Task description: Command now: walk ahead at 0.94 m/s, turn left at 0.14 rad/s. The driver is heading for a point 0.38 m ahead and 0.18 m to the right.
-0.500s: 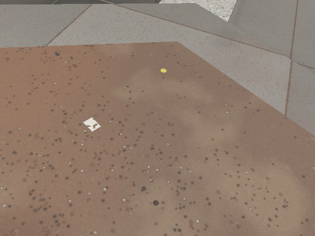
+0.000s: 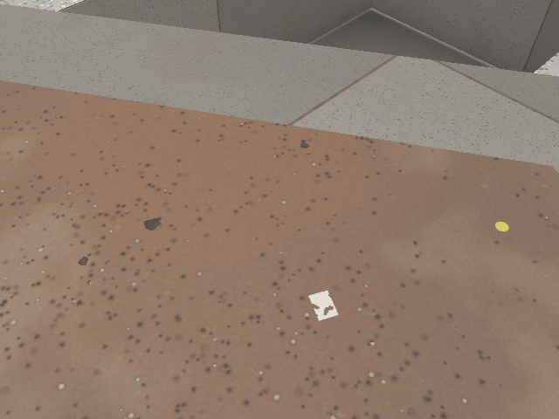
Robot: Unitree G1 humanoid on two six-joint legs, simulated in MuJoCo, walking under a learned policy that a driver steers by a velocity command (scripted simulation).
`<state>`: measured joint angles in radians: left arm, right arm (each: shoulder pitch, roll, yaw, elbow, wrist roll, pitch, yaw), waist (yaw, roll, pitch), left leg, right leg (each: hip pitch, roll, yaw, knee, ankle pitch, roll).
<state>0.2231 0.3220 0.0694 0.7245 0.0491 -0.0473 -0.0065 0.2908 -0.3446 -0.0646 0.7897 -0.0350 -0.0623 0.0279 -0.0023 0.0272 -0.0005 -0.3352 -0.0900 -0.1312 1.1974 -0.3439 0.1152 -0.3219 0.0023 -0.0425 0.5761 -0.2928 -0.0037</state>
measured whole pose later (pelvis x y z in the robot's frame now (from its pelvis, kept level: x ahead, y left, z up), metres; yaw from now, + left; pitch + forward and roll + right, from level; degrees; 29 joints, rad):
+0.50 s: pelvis +0.39 +0.00 +0.01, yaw -12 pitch +2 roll +1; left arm 0.14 0.32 0.06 0.73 -0.02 -0.06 -0.01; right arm 0.31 -0.28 -0.05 0.86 0.01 -0.10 -0.01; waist -0.06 -0.04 0.06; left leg -0.13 -0.01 0.08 0.38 -0.22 0.04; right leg -0.61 -0.04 0.02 0.91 -0.27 0.00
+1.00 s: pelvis +0.57 -0.05 +0.00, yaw -13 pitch -1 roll -1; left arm 0.13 0.24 0.01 0.85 0.02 0.00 -0.01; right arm 0.17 -0.25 -0.02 0.89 -0.02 0.02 -0.04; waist 0.02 -0.02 0.04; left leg -0.29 0.04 -0.05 0.56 -0.26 -0.04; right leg -0.32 0.05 0.00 0.51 -0.18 -0.03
